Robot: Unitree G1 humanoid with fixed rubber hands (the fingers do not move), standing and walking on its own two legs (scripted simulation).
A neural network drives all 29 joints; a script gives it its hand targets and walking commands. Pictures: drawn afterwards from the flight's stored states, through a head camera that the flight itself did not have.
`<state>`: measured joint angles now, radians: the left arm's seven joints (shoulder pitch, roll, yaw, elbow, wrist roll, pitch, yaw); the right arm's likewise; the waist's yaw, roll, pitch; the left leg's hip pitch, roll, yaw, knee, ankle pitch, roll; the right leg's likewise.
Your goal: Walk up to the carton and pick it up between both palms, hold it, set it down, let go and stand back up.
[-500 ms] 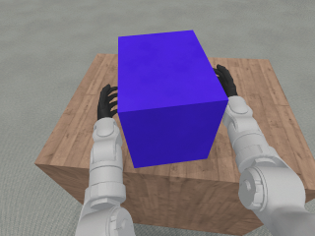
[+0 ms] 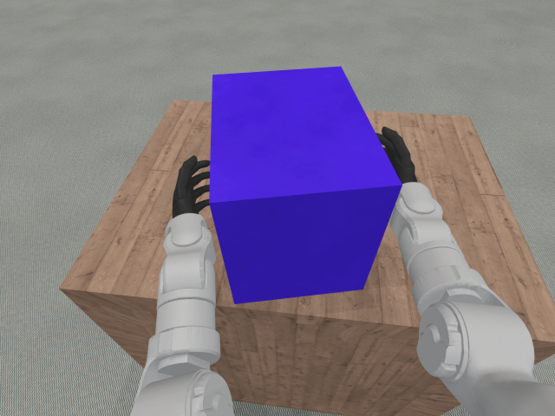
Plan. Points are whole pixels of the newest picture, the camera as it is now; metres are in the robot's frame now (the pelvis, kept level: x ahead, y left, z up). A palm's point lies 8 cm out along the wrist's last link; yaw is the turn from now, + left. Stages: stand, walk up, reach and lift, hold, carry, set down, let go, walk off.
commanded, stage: reach and lift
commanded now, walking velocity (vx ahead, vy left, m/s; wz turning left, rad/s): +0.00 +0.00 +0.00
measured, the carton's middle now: (288, 183) +0.48 +0.06 +0.08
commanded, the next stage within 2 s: none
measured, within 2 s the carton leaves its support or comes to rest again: leaves its support in 0.34 s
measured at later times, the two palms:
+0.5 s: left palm (180, 217) +0.35 +0.20 +0.12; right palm (399, 176) +0.43 -0.10 +0.15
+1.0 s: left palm (165, 191) +0.35 +0.20 +0.17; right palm (409, 155) +0.41 -0.10 +0.20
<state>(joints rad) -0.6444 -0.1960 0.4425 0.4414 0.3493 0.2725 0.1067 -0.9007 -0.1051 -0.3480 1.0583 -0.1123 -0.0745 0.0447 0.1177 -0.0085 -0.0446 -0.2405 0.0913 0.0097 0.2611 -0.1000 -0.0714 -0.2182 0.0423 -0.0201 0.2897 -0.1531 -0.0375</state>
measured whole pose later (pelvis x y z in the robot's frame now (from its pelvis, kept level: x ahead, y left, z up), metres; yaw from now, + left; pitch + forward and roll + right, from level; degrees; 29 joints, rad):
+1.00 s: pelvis -0.01 +0.02 +0.00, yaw +2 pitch -3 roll +0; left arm -0.65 -0.08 0.33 0.34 0.27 0.54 0.10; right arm -0.94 -0.12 -0.14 0.99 0.12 0.12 -0.05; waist 0.01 -0.03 -0.05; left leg -0.13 0.06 0.00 0.29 -0.12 -0.05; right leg -0.07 0.00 -0.06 0.29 -0.17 -0.01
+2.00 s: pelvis -0.01 +0.04 +0.00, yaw +2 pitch -6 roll -1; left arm -0.83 0.04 0.33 0.42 0.23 0.73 0.02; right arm -1.03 -0.17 -0.03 0.86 0.31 0.41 -0.22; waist -0.08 -0.01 -0.08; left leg -0.08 0.03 -0.01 0.34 -0.15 -0.02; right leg -0.01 -0.02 -0.04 0.29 -0.17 0.02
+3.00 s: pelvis +0.00 +0.03 +0.00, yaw +3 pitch -3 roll -1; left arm -0.96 0.10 0.35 0.46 0.19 0.88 0.00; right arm -1.20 -0.23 0.05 0.90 0.44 0.60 -0.31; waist -0.07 0.00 -0.17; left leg -0.14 0.04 -0.05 0.37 -0.17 -0.04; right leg -0.06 0.01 -0.03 0.31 -0.19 0.00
